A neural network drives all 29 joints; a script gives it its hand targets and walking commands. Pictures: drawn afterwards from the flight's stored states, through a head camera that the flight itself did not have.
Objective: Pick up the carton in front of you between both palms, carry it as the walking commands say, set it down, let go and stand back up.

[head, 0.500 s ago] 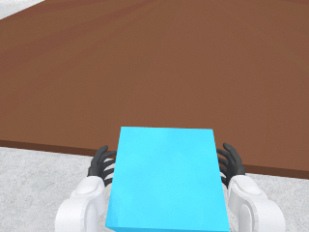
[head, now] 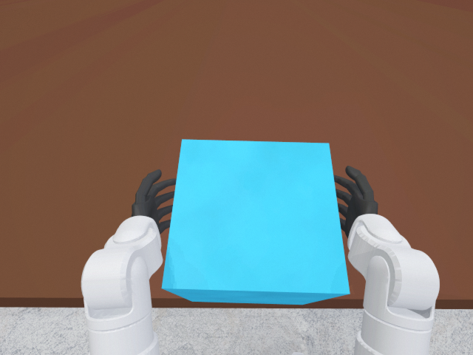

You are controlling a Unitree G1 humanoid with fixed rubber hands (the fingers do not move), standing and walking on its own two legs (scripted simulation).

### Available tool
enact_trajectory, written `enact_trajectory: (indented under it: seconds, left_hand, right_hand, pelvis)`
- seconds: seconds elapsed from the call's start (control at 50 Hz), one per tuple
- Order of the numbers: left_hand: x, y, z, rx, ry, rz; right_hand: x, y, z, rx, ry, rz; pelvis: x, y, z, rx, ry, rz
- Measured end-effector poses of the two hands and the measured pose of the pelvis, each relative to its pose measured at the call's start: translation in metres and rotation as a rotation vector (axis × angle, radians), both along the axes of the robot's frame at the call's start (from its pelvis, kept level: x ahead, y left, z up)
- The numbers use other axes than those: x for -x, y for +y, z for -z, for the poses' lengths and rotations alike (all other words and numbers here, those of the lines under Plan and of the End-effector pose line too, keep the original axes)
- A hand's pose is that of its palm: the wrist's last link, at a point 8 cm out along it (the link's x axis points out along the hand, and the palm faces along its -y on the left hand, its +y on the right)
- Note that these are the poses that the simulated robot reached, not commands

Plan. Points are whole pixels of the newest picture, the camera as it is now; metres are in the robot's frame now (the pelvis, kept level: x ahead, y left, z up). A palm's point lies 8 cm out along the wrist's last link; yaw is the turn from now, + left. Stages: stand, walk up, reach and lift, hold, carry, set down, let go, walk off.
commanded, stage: carry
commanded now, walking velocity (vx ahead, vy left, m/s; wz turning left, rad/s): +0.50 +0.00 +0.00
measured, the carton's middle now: (250, 233) +0.31 -0.01 +0.07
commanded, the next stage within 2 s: none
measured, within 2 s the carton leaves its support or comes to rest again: neither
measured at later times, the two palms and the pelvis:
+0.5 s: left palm (186, 99) +0.67 +0.13 +0.11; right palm (307, 96) +0.70 -0.17 +0.10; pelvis +0.33 -0.04 -0.01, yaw +1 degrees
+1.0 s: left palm out of the picture +1.07 +0.14 +0.24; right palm out of the picture +1.05 -0.16 +0.26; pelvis +0.71 +0.02 +0.10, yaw -1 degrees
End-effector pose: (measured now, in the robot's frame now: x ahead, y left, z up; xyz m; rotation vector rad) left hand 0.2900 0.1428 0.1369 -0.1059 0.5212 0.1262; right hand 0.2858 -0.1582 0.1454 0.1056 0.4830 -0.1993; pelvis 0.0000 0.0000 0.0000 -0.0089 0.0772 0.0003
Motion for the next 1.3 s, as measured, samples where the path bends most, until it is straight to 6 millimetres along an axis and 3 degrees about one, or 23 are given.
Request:
enact_trajectory:
  seconds: [0.08,0.2,0.3,0.38,0.5,0.64,0.7,0.76,0.84,0.92,1.0,1.06,1.16,1.22,1.3]
  left_hand:
    - [-0.069,-0.004,0.002,-0.026,0.020,-0.022]
    - [-0.176,-0.014,0.025,-0.041,0.048,-0.088]
    - [-0.239,-0.013,0.049,-0.017,0.145,-0.141]
    - [-0.292,-0.013,0.048,0.010,0.121,-0.163]
    - [-0.380,-0.014,0.029,0.009,0.021,-0.141]
    - [-0.500,-0.003,0.019,-0.009,0.004,-0.085]
    - [-0.564,-0.007,0.020,-0.001,0.044,-0.012]
    - [-0.616,-0.015,0.009,-0.002,0.084,0.046]
    - [-0.670,-0.018,-0.027,0.008,0.091,0.043]
    - [-0.725,-0.011,-0.070,0.015,0.035,0.034]
    - [-0.778,0.000,-0.107,0.029,-0.026,0.014]
    - [-0.816,0.011,-0.123,0.031,-0.042,-0.016]
    - [-0.885,0.020,-0.128,0.020,-0.023,-0.057]
    - [-0.928,0.022,-0.123,0.002,-0.003,-0.092]
    - [-0.972,0.028,-0.109,0.001,0.080,-0.143]
  right_hand:
    - [-0.076,-0.005,0.005,-0.001,0.021,-0.027]
    - [-0.202,-0.013,0.040,-0.034,0.049,-0.088]
    - [-0.279,-0.010,0.062,-0.079,0.147,-0.108]
    - [-0.333,-0.011,0.060,-0.094,0.125,-0.089]
    - [-0.412,-0.014,0.045,-0.087,0.023,-0.063]
    - [-0.518,-0.004,0.035,-0.087,0.003,-0.036]
    - [-0.562,-0.007,0.031,-0.070,0.044,0.026]
    - [-0.596,-0.015,0.018,-0.058,0.088,0.082]
    - [-0.642,-0.018,-0.018,-0.070,0.095,0.117]
    - [-0.701,-0.013,-0.068,-0.057,0.041,0.109]
    - [-0.768,0.001,-0.115,-0.016,-0.019,0.057]
    - [-0.818,0.012,-0.135,0.000,-0.034,0.009]
    - [-0.900,0.021,-0.136,0.004,-0.015,-0.045]
    - [-0.952,0.023,-0.122,-0.018,0.004,-0.078]
    - [-1.008,0.030,-0.100,-0.047,0.089,-0.115]
  pelvis:
    - [-0.058,-0.009,0.007,-0.013,-0.003,-0.013]
    - [-0.147,-0.032,0.036,-0.012,-0.027,-0.035]
    - [-0.199,-0.045,0.023,-0.021,-0.001,-0.038]
    - [-0.244,-0.049,0.013,-0.036,0.018,-0.036]
    - [-0.330,-0.041,0.014,-0.035,0.026,-0.014]
    - [-0.459,-0.016,0.017,-0.042,0.013,0.009]
    - [-0.515,0.000,0.008,-0.043,-0.019,0.011]
    - [-0.552,0.011,-0.017,-0.042,-0.029,0.011]
    - [-0.602,0.022,-0.057,-0.026,-0.021,0.022]
    - [-0.655,0.026,-0.086,0.008,-0.015,0.029]
    - [-0.711,0.021,-0.099,0.025,-0.002,0.014]
    - [-0.757,0.015,-0.101,0.026,0.001,-0.001]
    - [-0.838,0.005,-0.090,0.017,-0.010,-0.023]
    - [-0.889,-0.002,-0.078,0.007,-0.031,-0.051]
    - [-0.933,-0.008,-0.085,0.005,-0.025,-0.051]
